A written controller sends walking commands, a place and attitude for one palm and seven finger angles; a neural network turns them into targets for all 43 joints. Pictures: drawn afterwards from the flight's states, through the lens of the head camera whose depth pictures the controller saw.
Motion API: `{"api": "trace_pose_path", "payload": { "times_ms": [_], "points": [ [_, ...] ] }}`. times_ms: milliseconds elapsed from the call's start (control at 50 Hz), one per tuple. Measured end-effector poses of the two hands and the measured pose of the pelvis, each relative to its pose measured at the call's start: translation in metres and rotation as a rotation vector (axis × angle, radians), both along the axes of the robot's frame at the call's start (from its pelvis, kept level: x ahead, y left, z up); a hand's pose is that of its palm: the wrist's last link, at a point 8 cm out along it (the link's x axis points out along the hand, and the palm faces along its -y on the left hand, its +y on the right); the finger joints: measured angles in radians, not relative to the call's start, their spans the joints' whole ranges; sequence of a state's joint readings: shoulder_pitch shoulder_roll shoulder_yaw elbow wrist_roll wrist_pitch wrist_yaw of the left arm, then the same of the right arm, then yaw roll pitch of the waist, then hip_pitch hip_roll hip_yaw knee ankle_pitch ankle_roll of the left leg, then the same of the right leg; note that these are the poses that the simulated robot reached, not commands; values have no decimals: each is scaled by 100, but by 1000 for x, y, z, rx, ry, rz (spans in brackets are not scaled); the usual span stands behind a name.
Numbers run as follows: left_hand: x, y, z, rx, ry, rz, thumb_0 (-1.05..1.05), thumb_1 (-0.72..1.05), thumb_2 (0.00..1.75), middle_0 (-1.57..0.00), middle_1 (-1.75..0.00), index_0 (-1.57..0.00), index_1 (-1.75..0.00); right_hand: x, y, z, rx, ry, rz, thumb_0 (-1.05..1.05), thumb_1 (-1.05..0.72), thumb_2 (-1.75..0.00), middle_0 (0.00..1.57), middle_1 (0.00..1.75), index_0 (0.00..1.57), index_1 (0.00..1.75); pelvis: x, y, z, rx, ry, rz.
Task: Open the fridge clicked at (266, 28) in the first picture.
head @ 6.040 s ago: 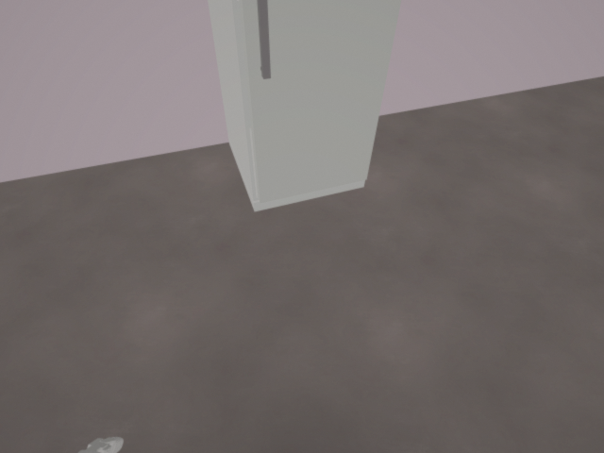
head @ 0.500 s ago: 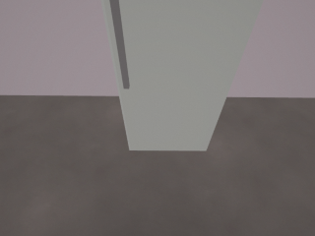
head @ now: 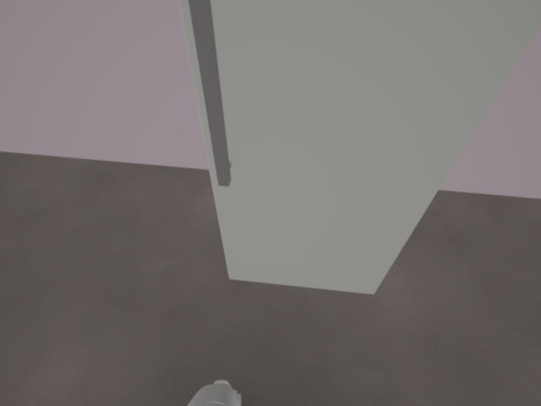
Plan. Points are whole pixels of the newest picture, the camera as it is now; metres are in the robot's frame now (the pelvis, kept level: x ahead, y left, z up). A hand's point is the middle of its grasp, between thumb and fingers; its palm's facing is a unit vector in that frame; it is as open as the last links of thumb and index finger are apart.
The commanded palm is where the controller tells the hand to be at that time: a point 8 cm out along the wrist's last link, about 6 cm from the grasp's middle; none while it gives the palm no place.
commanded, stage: take the last steps up to it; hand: left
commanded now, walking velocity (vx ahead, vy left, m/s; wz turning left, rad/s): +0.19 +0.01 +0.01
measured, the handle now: (214, 84) +0.59 +0.17 +0.16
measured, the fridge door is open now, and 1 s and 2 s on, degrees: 0 0 0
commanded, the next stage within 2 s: come to a stop and stand still in 0.08 s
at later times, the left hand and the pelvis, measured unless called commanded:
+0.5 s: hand (181, 366) +0.20 +0.19 -0.17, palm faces +0.00 -0.97 -0.25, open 7.4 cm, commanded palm none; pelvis +0.12 +0.00 -0.01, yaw -2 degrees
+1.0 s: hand out of the picture +0.07 +0.23 -0.18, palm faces +0.08 -0.98 -0.21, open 7.4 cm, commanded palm none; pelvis +0.04 +0.04 +0.00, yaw +0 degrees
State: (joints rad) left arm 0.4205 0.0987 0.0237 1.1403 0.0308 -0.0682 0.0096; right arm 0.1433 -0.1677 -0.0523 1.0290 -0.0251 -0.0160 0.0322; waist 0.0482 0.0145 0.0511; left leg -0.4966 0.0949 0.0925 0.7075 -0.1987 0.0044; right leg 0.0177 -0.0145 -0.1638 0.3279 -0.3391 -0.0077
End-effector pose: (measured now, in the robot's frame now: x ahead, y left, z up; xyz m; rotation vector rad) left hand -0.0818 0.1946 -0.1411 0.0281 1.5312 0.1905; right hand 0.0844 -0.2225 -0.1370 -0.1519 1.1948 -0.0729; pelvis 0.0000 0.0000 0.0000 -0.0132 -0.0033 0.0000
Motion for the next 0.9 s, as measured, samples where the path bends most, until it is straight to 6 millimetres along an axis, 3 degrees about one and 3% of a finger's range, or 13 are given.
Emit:
{"api": "trace_pose_path", "payload": {
  "times_ms": [80, 140, 180, 240, 340, 420, 480, 560, 680, 820, 900],
  "points": [
    [14, 14, -16, -26, 78, 22, 1, 90, 90, -20, -30, -21, -30, 60, 24, -6, -18, -76, 32, 0, -91, -90, 20, 30, 20, 30, 37, 19, -16, -2, -2, -6],
    [46, 30, -19, -17, 76, -2, 1, 90, 90, -20, -30, -20, -30, 76, 35, -4, -19, -92, 13, 0, -91, -90, 20, 30, 20, 30, 56, 27, -15, 9, -14, -24],
    [78, 42, -16, 0, 32, -26, 1, 90, 90, -20, -30, -20, -30, 75, 39, -1, -18, -78, -19, 0, -91, -90, 20, 30, 20, 30, 67, 29, -9, 13, -16, -32],
    [133, 56, -11, 31, -61, -65, 1, 91, 90, -20, -30, -20, -30, 77, 29, 7, -52, -79, -79, -3, -95, -90, 20, 30, 21, 30, 82, 32, -2, 21, -14, -36],
    [214, 61, -3, 78, -214, -97, 1, 91, 90, -20, -30, -20, -30, 68, 18, 5, -69, 23, -76, -3, -95, -90, 20, 30, 20, 30, 101, 25, 2, 27, -15, -20],
    [256, 52, 1, 101, -283, -132, 0, 91, 90, -20, -30, -20, -30, 60, 8, -6, -48, 90, -102, -1, -94, -90, 20, 30, 20, 30, 112, 12, -2, 34, -27, -20],
    [273, 42, 2, 125, -309, -162, 0, 91, 90, -20, -30, -20, -30, 56, -3, -19, -21, 118, -131, -1, -93, -90, 20, 30, 20, 30, 117, -1, -9, 44, -29, -34],
    [277, 31, 7, 134, -314, -182, 0, 91, 90, -20, -30, -20, -30, 51, -14, -26, -8, 146, -154, 0, -92, -90, 20, 30, 20, 30, 112, -7, -10, 34, -28, -19],
    [261, 29, 14, 139, -321, -148, 1, 90, 90, -20, -30, -21, -30, 41, -18, -23, -12, 164, -121, 0, -92, -90, 20, 30, 20, 30, 95, -5, -4, 38, -21, -4],
    [217, 52, 6, 124, -306, -109, 1, 90, 90, -20, -30, -21, -30, 29, -3, -11, -37, 109, -78, 0, -91, -90, 20, 30, 20, 30, 67, 12, -5, 37, -16, -5],
    [184, 73, -10, 100, -258, -85, 1, 90, 90, -20, -30, -21, -30, 8, 14, -6, -64, 74, -84, 0, -91, -90, 20, 30, 20, 30, 51, 28, -10, 25, -26, -13]
  ]
}}
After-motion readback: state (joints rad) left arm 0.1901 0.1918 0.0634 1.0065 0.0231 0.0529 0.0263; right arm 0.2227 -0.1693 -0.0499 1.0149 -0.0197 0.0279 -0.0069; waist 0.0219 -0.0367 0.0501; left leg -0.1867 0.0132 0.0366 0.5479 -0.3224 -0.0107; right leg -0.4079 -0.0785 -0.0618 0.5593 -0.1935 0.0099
